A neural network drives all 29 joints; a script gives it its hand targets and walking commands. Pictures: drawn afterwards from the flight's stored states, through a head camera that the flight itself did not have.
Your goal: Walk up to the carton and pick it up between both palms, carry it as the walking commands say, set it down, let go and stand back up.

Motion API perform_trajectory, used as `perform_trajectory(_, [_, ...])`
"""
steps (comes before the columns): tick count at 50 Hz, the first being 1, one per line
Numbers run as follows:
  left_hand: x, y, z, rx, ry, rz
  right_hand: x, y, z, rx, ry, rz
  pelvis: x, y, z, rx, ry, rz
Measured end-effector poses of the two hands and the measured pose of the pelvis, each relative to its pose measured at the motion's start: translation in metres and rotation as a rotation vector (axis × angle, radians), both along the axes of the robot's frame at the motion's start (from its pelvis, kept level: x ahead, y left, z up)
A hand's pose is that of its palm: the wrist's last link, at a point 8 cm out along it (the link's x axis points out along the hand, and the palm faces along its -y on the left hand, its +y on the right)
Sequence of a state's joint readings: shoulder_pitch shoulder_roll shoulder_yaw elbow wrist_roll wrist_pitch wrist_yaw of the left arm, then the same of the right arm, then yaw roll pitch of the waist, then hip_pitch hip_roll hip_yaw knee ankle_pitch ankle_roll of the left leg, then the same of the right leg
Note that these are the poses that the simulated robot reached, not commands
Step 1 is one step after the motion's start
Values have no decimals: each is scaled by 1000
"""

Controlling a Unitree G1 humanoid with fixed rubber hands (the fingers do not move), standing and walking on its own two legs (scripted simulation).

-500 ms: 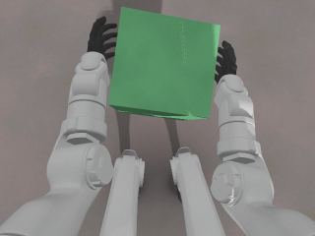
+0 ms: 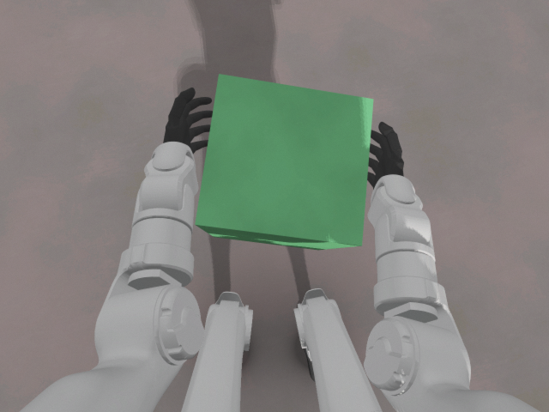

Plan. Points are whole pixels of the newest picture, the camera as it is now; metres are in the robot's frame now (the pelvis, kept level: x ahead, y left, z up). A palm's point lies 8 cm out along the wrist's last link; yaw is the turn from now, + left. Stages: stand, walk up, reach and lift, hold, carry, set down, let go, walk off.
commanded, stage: reach and lift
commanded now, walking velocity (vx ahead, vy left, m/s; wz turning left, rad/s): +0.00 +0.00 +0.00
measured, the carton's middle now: (279, 180) +0.45 -0.02 -0.14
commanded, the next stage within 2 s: none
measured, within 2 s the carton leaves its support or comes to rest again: neither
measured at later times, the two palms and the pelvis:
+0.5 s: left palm (165, 138) +0.46 +0.13 +0.02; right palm (412, 177) +0.40 -0.17 +0.01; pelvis +0.02 +0.00 +0.07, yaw +0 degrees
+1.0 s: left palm (149, 129) +0.43 +0.12 +0.09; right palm (451, 176) +0.38 -0.17 +0.08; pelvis +0.04 +0.00 +0.13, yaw +1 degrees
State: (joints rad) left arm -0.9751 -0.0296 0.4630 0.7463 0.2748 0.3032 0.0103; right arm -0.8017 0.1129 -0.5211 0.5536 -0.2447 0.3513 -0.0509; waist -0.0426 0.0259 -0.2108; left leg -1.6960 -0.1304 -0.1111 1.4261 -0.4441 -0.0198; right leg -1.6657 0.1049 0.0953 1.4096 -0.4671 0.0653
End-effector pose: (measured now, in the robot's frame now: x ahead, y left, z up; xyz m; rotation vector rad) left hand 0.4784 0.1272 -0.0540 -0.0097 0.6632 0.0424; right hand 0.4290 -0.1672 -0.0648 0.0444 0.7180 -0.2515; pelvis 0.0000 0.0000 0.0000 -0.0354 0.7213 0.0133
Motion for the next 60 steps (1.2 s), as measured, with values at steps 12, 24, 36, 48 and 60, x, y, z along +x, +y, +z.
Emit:
perform_trajectory(12, [-13,1,35,-4,1,0,-13,1,37,0,1,-6,10,1,32,1,-44,2])
perform_trajectory(24, [-22,0,71,-5,3,-3,-24,0,73,5,2,-18,20,2,64,5,-105,3])
perform_trajectory(36, [-31,-2,105,-8,4,-7,-33,-2,109,1,2,-24,32,0,98,10,-166,5])
perform_trajectory(48, [-43,-3,136,-4,4,-5,-44,-3,140,2,2,-29,40,-3,125,18,-239,7])
perform_trajectory(60, [-51,-6,170,5,-4,-1,-49,-6,175,-15,-2,-4,46,-5,147,26,-337,8])
